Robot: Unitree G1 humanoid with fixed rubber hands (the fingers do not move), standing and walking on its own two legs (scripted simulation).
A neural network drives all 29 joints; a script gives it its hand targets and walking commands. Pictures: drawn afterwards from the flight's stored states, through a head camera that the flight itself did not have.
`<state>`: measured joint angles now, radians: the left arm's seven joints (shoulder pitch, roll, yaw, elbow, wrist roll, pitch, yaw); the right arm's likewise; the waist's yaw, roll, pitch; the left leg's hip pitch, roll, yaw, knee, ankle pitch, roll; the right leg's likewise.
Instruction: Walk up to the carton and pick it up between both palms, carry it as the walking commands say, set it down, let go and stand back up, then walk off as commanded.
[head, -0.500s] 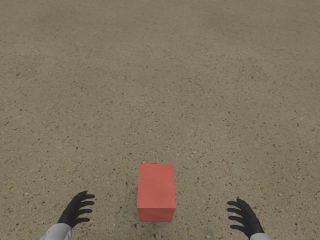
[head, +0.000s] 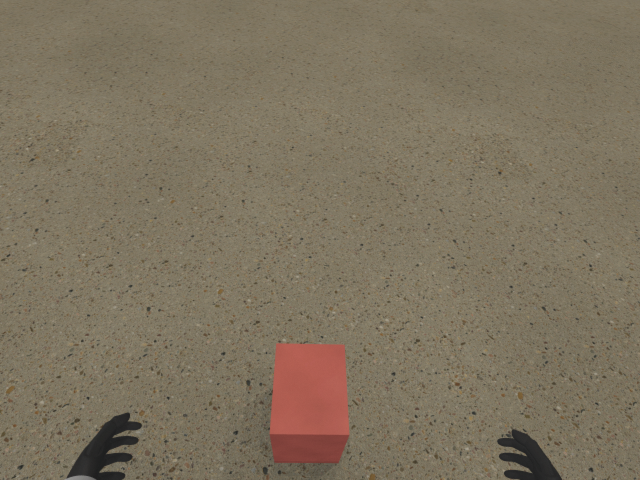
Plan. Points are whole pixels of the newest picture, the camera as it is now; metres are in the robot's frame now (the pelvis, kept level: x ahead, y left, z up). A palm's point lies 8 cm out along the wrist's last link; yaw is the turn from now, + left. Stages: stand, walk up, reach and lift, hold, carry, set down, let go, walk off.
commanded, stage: stand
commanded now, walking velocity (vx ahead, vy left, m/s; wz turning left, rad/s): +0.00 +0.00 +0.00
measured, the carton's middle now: (308, 405) +0.41 +0.01 -0.63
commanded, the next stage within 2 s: walk off in 1.58 s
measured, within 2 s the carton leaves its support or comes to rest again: neither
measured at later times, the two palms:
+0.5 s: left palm out of the picture +0.13 +0.30 -0.09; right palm out of the picture +0.12 -0.29 -0.09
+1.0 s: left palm out of the picture +0.08 +0.30 -0.09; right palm out of the picture +0.08 -0.30 -0.09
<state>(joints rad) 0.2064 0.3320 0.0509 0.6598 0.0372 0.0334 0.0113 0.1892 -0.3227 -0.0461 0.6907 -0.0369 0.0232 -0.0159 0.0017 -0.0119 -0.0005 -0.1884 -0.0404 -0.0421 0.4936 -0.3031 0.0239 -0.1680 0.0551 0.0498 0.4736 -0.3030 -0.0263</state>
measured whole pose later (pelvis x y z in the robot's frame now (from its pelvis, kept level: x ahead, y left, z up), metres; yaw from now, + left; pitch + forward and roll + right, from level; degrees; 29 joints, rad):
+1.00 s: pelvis -0.01 +0.00 +0.01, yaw +0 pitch -2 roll +0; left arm 0.15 0.37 0.01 0.96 0.02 -0.01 0.02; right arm 0.15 -0.37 -0.01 0.97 -0.03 -0.01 -0.02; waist 0.00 -0.01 0.01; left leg -0.11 -0.04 -0.04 0.36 -0.21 0.03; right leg -0.09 0.04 0.05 0.35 -0.22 -0.02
